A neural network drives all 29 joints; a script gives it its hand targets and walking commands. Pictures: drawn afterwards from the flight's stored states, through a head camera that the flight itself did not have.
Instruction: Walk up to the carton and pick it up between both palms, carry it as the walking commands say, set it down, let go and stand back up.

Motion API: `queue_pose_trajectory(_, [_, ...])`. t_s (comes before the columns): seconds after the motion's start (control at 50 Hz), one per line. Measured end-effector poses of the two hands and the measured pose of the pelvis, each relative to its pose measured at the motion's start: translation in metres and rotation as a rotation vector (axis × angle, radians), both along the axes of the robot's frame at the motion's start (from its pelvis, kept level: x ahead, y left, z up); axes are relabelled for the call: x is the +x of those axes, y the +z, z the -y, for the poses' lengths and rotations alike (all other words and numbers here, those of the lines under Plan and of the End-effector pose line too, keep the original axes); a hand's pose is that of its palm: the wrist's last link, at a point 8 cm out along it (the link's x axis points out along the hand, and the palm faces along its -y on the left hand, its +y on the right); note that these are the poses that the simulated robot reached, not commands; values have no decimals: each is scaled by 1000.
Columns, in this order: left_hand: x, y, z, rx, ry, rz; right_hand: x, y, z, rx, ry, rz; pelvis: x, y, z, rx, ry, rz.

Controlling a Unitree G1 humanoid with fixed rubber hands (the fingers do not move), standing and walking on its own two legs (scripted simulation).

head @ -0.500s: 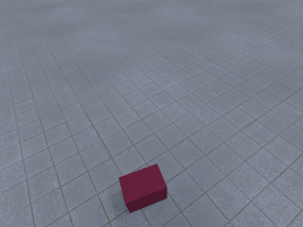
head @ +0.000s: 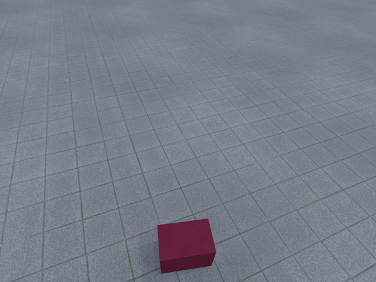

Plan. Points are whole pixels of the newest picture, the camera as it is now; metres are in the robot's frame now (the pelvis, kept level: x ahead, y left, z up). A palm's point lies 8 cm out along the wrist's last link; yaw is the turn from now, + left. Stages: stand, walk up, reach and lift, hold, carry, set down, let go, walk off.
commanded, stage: walk up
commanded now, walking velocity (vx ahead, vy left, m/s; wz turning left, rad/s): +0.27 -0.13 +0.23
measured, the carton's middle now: (184, 245) +0.47 +0.02 -0.67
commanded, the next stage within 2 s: none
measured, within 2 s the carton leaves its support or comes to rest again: neither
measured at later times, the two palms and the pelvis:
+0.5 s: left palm out of the picture +0.19 +0.19 -0.14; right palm out of the picture +0.10 -0.27 -0.14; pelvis +0.13 -0.04 +0.00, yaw +3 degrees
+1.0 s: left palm out of the picture +0.10 +0.30 -0.13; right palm out of the picture +0.14 -0.21 -0.09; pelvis +0.07 +0.03 +0.02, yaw +4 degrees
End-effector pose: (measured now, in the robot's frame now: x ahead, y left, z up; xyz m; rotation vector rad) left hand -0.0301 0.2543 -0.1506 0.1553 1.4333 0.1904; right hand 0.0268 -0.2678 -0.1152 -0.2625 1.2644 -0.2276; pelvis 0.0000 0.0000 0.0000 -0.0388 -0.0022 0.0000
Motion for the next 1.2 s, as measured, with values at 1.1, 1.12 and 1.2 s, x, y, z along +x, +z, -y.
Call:
queue_pose_trajectory(1.1, [102, 14, -40, -22, 42, 54, 106, 21, -67, 21, 91, 46, 71, 20, -41, 3, 67, 17])
queue_pose_trajectory(1.12, [98, 14, -38, -21, 42, 44, 105, 18, -69, 30, 87, 42, 70, 19, -41, 9, 66, 15])
queue_pose_trajectory(1.2, [86, 15, -26, -6, 38, 35, 95, 2, -72, 74, 57, 14, 68, 15, -38, 39, 56, 7])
